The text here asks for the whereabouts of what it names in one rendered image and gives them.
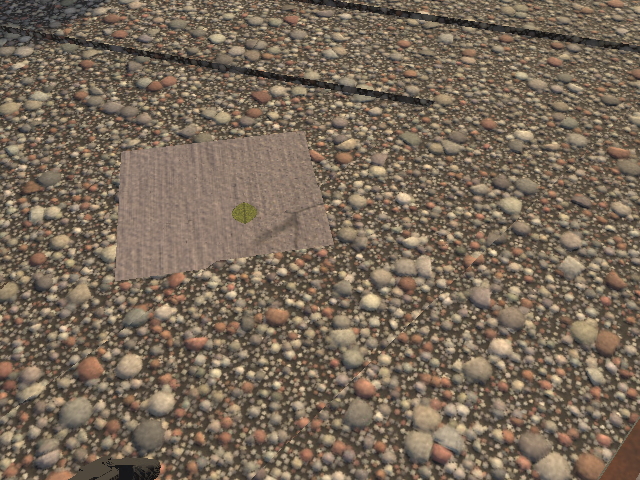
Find robot left hand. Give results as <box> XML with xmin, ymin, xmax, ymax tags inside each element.
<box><xmin>68</xmin><ymin>456</ymin><xmax>161</xmax><ymax>480</ymax></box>

